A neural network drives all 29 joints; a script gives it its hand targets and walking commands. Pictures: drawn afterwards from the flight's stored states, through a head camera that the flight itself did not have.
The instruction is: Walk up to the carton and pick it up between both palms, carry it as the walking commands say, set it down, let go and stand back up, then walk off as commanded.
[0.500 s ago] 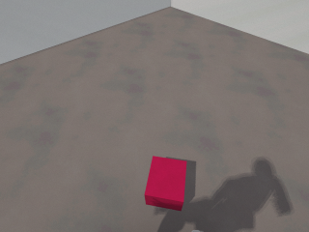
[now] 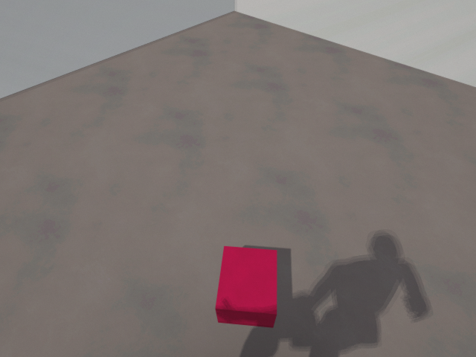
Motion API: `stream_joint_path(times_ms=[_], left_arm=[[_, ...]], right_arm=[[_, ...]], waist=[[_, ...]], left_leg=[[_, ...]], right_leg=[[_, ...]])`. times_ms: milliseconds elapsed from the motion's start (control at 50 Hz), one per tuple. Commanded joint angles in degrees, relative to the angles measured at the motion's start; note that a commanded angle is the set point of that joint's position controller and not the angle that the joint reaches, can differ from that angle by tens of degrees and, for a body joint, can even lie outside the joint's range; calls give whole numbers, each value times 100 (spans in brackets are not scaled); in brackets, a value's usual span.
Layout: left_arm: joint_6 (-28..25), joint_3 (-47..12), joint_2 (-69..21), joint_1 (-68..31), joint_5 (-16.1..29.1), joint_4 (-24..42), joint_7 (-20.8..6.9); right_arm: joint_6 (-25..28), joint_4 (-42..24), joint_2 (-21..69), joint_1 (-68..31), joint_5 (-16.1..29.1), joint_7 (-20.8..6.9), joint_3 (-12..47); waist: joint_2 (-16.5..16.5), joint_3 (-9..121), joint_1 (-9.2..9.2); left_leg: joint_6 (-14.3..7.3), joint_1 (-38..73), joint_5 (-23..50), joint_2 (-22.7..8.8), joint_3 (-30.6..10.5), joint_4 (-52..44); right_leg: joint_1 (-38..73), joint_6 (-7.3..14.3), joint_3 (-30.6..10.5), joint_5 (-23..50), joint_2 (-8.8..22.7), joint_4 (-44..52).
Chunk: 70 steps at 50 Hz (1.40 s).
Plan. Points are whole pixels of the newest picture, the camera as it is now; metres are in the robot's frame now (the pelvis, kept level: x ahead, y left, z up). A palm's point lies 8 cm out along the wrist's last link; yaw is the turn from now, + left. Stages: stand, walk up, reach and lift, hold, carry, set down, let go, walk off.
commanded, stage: walk up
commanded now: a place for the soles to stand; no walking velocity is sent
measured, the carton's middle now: (247, 285) +0.51 -0.01 -0.65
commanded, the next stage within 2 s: none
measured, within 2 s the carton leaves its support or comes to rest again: neither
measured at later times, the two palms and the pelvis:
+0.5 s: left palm out of the picture +0.11 +0.34 -0.07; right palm out of the picture +0.06 -0.34 -0.08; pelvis +0.00 +0.00 +0.00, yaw -3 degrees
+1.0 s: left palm out of the picture +0.12 +0.33 -0.07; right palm out of the picture +0.05 -0.34 -0.08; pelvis +0.00 +0.00 +0.00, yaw -4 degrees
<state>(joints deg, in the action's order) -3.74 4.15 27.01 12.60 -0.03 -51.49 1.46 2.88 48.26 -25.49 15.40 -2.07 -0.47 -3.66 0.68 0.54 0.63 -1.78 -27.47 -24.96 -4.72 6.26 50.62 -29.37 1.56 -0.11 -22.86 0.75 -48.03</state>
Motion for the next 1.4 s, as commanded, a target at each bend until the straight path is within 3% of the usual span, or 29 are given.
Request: stream_joint_path(times_ms=[0,60,80,120,160,200,260,300,320,380,420,460,540,600,640,700,760,820,860,920,980,1040,1100,1140,1180,1240,1260,1320,1380], left_arm=[[-192,90,868,149,-65,263,4],[-182,226,1495,344,-100,196,24],[-137,204,1495,85,-117,235,46],[-37,101,1207,-403,-74,311,28],[-1,11,768,-547,-30,333,-27],[-15,71,836,-292,-35,238,-31],[-139,117,874,123,-66,179,-44],[-192,224,1365,157,-140,203,-9],[-173,227,1415,217,-120,227,2],[-48,105,1204,-306,-87,306,21],[-26,28,845,-542,-51,372,-40],[-16,48,799,-282,-45,259,-39],[-165,129,1073,96,-97,242,-21],[-121,132,1309,41,-101,273,37],[-59,91,1191,-261,-115,353,30],[-1,-3,787,-456,-43,351,-31],[-59,35,801,-67,-56,279,-30],[-155,132,1133,125,-117,281,-12],[-130,171,1412,81,-151,255,34],[-26,59,1053,-472,-111,371,5],[1,9,806,-373,-60,297,-30],[-101,60,849,-32,-73,269,-35],[-139,109,1171,20,-114,269,11],[-101,105,1267,-88,-133,284,46],[-40,48,1109,-380,-131,367,32],[24,-6,761,-518,-80,368,-22],[10,4,760,-354,-65,358,-11],[-115,61,875,26,-107,259,-27],[-154,144,1251,175,-145,229,35]], right_arm=[[-3,-272,-1299,-546,27,38,-279],[-78,-451,-957,-826,151,34,-159],[-78,-389,-982,-636,128,20,-170],[15,-122,-1035,-341,46,9,-211],[75,-59,-1342,-177,-42,19,-307],[83,-169,-1482,-380,-8,18,-311],[18,-187,-1267,-634,15,26,-214],[-54,-315,-965,-655,75,9,-180],[-75,-318,-981,-650,70,13,-172],[18,-90,-979,-410,14,-4,-183],[72,-53,-1308,-176,-34,5,-273],[84,-154,-1408,-401,-3,24,-258],[-3,-256,-1141,-622,73,33,-192],[-27,-276,-920,-592,96,26,-143],[-7,-229,-980,-457,53,9,-168],[59,-114,-1370,-277,-4,35,-270],[24,-190,-1362,-626,17,27,-233],[-63,-324,-1070,-649,78,34,-202],[-92,-323,-898,-634,105,32,-167],[-5,-93,-1041,-310,16,1,-215],[44,-128,-1369,-381,-20,32,-259],[-10,-218,-1277,-610,40,33,-222],[-78,-322,-1023,-691,79,23,-217],[-83,-286,-876,-584,88,28,-174],[-40,-166,-993,-423,55,14,-212],[21,-89,-1343,-282,-22,31,-283],[28,-169,-1372,-435,5,31,-283],[-29,-233,-1250,-579,32,34,-246],[-103,-370,-924,-698,100,29,-189]], waist=[[641,290,-91],[-685,354,-145],[-791,312,-34],[-396,204,170],[632,-42,254],[664,-291,76],[314,157,-177],[-692,109,-79],[-753,173,-78],[-524,213,114],[397,81,215],[609,-140,41],[-36,309,-70],[-570,515,-34],[-545,324,77],[511,9,153],[509,20,-102],[-200,333,-29],[-625,300,-6],[-305,190,209],[585,-104,71],[272,235,-91],[-272,337,3],[-577,314,54],[-384,219,165],[674,-46,194],[639,-155,55],[203,266,-62],[-650,468,-45]], left_leg=[[-570,652,1763,-1111,-1060,-1471],[35,-382,-669,153,-507,-138],[41,-214,-896,182,-560,-426],[-75,562,-713,80,-824,-1444],[-497,1131,-1503,-879,-2013,-2596],[-901,878,-1181,-1613,-2446,-2845],[-534,398,437,-1026,-1242,-1784],[-7,-330,-244,65,-435,-357],[36,-322,-747,218,-584,-386],[-62,560,-436,110,-803,-1382],[-381,1018,-829,-620,-1624,-2293],[-817,1099,-621,-1455,-2281,-2595],[-320,406,885,-559,-713,-1116],[18,208,-248,194,-595,-726],[-50,652,-307,73,-852,-1371],[-603,1253,-605,-1131,-2000,-2502],[-775,896,262,-1310,-1625,-2186],[-195,297,302,-278,-507,-727],[17,72,-644,240,-597,-559],[-139,924,-544,-53,-961,-1713],[-772,1154,-620,-1332,-2082,-2605],[-620,786,864,-998,-1288,-1733],[-93,333,275,-111,-521,-807],[-7,390,-355,200,-582,-816],[-88,850,-429,8,-835,-1478],[-695,1359,-655,-1280,-2091,-2685],[-886,1276,-180,-1508,-2034,-2588],[-565,794,1088,-968,-1115,-1573],[12,158,-51,190,-500,-417]], right_leg=[[760,179,-180,914,64,695],[1216,1158,-2798,840,1223,1679],[1044,1234,-2762,395,1269,1770],[261,835,-1939,-47,834,1507],[-706,213,-664,-186,43,341],[-561,33,-25,-314,-1,-147],[644,196,-350,342,25,778],[917,758,-2400,239,893,1796],[986,1089,-2913,71,1137,1958],[395,764,-2004,197,872,1630],[-277,276,-877,256,161,706],[-468,28,-133,49,-48,135],[920,395,-1028,1510,284,917],[1057,1066,-2428,1371,1052,1487],[509,861,-2024,943,780,1418],[-494,110,-361,625,-95,178],[177,76,-219,439,-28,457],[905,550,-1601,1178,507,1248],[975,1095,-2831,751,1079,1802],[143,626,-1714,404,556,1431],[-349,21,-223,343,-100,250],[601,150,-517,1061,-15,624],[992,667,-1848,1467,532,1250],[857,971,-2453,1168,904,1612],[329,736,-1933,743,622,1495],[-536,67,-296,384,-171,101],[-441,4,-119,244,-78,99],[698,187,-559,1155,26,746],[1273,965,-2516,1611,857,1488]])
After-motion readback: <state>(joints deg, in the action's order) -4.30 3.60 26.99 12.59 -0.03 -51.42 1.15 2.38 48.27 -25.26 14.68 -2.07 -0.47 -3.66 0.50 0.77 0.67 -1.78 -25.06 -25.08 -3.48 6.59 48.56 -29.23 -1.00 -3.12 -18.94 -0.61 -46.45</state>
